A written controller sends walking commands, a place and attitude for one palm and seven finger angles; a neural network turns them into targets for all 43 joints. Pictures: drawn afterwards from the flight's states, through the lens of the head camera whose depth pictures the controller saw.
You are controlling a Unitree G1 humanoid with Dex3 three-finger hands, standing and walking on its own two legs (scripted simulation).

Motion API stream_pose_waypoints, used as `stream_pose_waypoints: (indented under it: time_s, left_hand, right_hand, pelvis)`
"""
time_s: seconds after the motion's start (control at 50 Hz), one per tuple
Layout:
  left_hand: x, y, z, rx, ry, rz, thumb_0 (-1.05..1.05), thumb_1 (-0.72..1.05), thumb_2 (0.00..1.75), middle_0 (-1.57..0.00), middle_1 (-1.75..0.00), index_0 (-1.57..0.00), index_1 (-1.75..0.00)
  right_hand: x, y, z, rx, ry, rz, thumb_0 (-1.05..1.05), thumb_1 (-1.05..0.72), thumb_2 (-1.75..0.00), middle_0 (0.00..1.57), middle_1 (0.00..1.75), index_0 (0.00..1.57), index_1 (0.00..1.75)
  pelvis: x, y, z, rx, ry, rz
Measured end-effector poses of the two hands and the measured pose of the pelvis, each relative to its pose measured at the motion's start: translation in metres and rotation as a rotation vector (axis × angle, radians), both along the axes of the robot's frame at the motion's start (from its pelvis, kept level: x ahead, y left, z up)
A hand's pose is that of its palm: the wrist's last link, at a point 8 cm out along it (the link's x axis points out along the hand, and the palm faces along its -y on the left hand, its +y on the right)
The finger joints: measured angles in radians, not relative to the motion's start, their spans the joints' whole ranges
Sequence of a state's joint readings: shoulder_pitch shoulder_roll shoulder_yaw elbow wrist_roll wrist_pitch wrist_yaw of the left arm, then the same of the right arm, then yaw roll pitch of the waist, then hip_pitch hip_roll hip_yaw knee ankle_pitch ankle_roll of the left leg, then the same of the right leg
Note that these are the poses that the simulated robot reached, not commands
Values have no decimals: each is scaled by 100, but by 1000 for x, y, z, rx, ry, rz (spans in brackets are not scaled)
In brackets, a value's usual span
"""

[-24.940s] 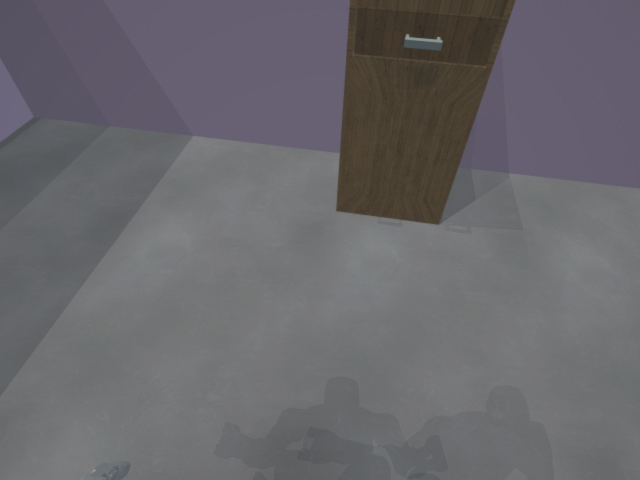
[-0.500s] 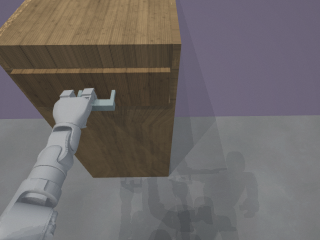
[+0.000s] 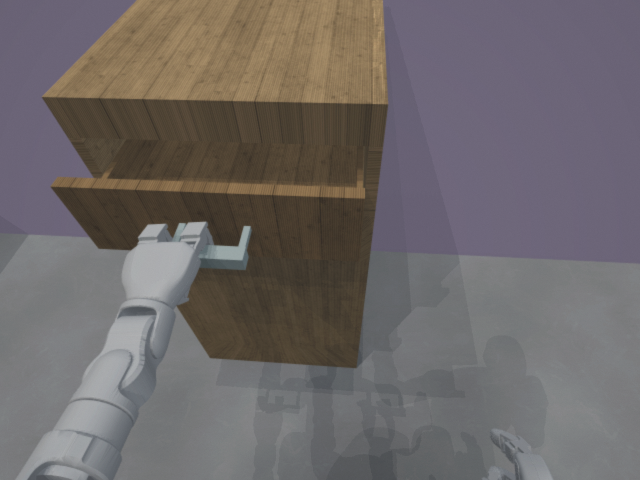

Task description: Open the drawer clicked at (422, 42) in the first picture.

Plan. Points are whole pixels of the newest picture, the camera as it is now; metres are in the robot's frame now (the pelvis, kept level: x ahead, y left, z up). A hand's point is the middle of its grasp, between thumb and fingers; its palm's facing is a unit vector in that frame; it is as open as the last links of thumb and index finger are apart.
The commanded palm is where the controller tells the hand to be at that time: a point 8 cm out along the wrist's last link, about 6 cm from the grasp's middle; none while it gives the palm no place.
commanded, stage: pull the drawer open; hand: left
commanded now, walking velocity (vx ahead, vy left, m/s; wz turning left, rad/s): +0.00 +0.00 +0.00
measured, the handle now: (209, 244) +0.41 +0.19 +0.05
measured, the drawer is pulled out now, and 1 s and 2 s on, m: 0.10 0.22 0.30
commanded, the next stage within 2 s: open the thumb to release the handle in 1.88 s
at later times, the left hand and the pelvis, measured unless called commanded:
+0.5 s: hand (166, 327) +0.29 +0.23 +0.02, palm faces +0.00 -0.07 -1.00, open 6.1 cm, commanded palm +0.26 +0.21 +0.08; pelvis +0.00 -0.01 +0.00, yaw +0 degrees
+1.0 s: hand (151, 374) +0.23 +0.22 +0.02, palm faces +0.01 -0.09 -1.00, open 6.0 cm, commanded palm +0.20 +0.21 +0.08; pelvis +0.00 -0.01 +0.00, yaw +0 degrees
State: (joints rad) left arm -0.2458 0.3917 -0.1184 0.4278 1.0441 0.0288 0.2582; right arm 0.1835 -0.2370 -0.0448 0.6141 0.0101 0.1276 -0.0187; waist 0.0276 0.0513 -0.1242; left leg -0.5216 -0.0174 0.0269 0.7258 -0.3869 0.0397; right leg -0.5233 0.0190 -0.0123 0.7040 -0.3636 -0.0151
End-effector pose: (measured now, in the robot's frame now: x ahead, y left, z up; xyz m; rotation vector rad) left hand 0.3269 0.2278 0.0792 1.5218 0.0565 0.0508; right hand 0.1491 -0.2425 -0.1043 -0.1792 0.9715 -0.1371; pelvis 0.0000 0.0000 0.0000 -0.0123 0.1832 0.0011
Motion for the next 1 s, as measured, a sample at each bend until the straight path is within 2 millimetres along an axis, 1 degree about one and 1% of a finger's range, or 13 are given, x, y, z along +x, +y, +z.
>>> stream_pose_waypoints:
  time_s: [0.1, 0.24, 0.34, 0.44, 0.62, 0.82, 1.0]
  left_hand:
    - [-12, -1, 0, 3, 1, 12, 1, 69, 82, -30, -131, -31, -132]
    - [-25, -2, 0, 7, 3, 25, 1, 70, 82, -30, -130, -31, -132]
    - [-35, -2, 0, 2, 5, 28, 1, 70, 81, -30, -130, -32, -131]
    - [-47, -1, 0, -11, 3, 29, 1, 70, 81, -29, -131, -32, -130]
    - [-74, -1, -1, -23, -12, 40, 1, 70, 82, -29, -131, -33, -131]
    - [-98, -2, -1, -30, -13, 59, 2, 70, 82, -29, -131, -34, -131]
    - [-118, -2, -1, -41, -9, 71, 2, 70, 81, -29, -131, -35, -131]
  right_hand:
    - [2, 1, 0, 7, -13, 16, 0, -91, -90, 20, 30, 20, 30]
    - [-1, 1, -3, 14, -12, 28, 1, -91, -90, 20, 30, 20, 30]
    - [-3, -1, -4, 15, -16, 26, 1, -91, -90, 20, 30, 20, 30]
    - [0, -4, -1, 14, -32, 24, 1, -91, -90, 20, 30, 20, 30]
    - [18, -2, 4, 12, -78, 56, 1, -91, -90, 20, 30, 20, 30]
    - [41, 13, 10, 36, -135, 108, 1, -91, -90, 20, 30, 20, 30]
    - [51, 22, 13, 45, -159, 143, 1, -91, -90, 20, 30, 20, 30]
  pelvis:
    - [-3, -3, 0, 3, -12, 3]
    - [-5, -7, 0, 8, -24, 4]
    - [-5, -8, 0, 11, -30, 0]
    - [-3, -9, 1, 12, -35, -8]
    - [-2, -9, 0, 13, -42, -6]
    - [-1, -9, -1, 14, -50, -6]
    - [0, -9, -2, 14, -57, -8]
